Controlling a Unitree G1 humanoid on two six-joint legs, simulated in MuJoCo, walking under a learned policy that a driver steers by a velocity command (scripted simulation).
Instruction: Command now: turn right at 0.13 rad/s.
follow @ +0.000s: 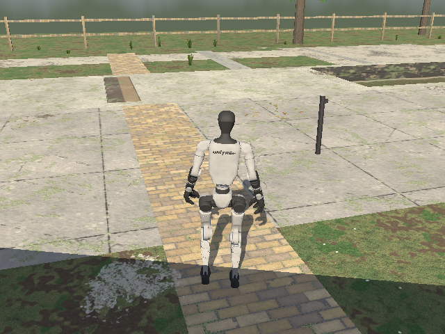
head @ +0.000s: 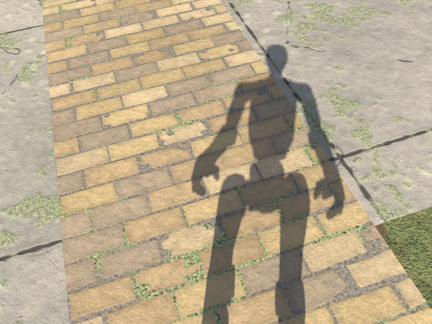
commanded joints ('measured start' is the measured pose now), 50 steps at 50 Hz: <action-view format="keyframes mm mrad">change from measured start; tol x32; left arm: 1 -45 134 25 -41 -6 -27 20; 28 -240 86 33 -43 7 -64 -51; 35 347 322 114 117 41 -92 0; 50 246 97 52 209 -9 -142 0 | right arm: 1 32 -91 -26 -25 -12 -9 1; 35 284 46 8 153 20 -135 12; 50 -166 14 -9 67 -15 -97 50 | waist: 1 2 -208 -44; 14 -110 170 33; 30 -15 75 87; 35 147 -317 -323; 50 47 -89 61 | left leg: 1 -19 -1 -41 66 18 -10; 18 369 253 -393 -679 -114 209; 33 281 158 -32 -196 951 123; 36 -284 -65 -114 559 -38 83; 50 -366 64 -39 117 429 34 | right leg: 1 38 -228 176 -161 468 -128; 11 -79 -224 318 -236 -406 -153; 20 -534 -83 -29 489 5 10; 33 59 13 -139 56 75 -66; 35 526 -454 561 -124 -303 -216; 40 41 -280 246 -290 3 -142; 50 97 -234 -11 -374 260 -131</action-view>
